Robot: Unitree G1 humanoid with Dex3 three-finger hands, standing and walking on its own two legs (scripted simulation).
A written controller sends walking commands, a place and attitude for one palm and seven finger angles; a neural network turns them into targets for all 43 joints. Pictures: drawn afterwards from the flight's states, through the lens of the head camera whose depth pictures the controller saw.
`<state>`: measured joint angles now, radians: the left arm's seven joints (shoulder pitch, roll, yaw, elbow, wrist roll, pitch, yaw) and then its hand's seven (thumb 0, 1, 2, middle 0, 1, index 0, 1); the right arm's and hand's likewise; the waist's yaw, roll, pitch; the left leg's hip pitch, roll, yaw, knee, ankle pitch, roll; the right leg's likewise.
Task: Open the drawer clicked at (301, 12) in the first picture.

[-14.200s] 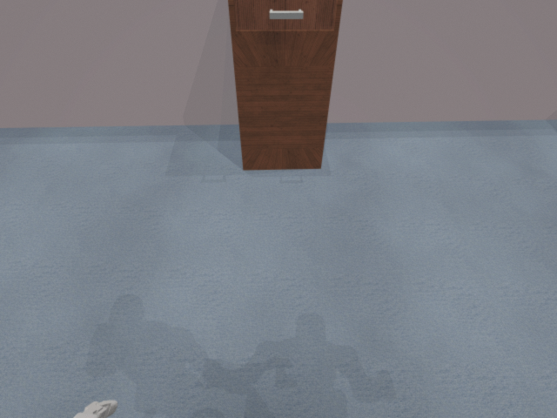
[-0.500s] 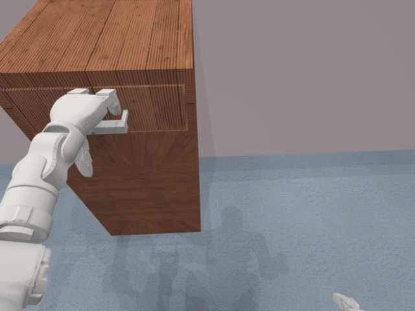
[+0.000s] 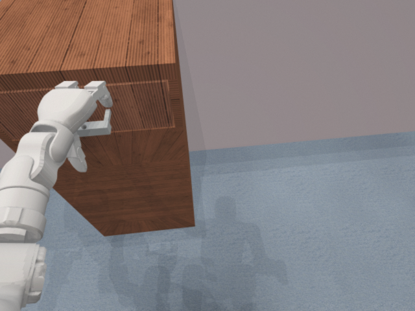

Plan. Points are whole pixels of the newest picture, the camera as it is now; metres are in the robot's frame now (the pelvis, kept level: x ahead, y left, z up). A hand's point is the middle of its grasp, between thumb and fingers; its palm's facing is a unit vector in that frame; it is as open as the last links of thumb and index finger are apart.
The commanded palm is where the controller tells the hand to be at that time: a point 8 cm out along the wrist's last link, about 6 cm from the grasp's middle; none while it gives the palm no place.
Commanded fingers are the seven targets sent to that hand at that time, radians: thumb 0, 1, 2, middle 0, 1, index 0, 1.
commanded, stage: move the hooked fingers above the handle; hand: left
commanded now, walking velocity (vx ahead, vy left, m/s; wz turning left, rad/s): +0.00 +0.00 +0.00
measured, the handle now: (80, 122) +0.49 +0.30 +0.06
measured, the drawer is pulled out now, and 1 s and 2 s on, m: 0.00 0.00 0.00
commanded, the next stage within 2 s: lower the fingers behind the handle in 0.88 s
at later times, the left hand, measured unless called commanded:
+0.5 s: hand (73, 133) +0.42 +0.27 +0.10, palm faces -0.07 -0.03 -1.00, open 13.8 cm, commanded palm +0.41 +0.30 +0.17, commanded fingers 0.00 -0.50 0.30 -0.30 -1.20 -0.30 -1.20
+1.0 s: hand (64, 131) +0.42 +0.29 +0.11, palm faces -0.02 -0.02 -1.00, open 13.8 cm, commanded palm +0.41 +0.30 +0.17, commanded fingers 0.00 -0.50 0.30 -0.30 -1.20 -0.30 -1.20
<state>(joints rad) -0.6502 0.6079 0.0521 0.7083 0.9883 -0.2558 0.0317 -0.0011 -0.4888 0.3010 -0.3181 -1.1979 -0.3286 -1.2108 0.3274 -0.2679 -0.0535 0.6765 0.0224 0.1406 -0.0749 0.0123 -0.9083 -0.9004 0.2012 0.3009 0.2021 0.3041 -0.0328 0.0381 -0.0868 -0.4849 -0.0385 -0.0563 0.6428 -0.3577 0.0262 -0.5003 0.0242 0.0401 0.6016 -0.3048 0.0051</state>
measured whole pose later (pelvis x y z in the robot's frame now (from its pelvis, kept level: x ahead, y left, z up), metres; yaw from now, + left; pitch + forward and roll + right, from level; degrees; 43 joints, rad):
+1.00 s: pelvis +0.00 +0.00 +0.00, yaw +0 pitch +11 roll -1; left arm -0.62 0.63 0.07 0.72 1.00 -0.19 0.04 0.00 -0.49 0.30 -0.32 -1.20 -0.33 -1.21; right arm 0.30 -0.27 -0.05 0.67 0.03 0.14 -0.07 0.01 -0.91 -0.90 0.20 0.30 0.20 0.30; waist -0.01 0.04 -0.09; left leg -0.46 -0.03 -0.06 0.63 -0.35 0.02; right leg -0.48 0.03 0.04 0.59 -0.30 0.00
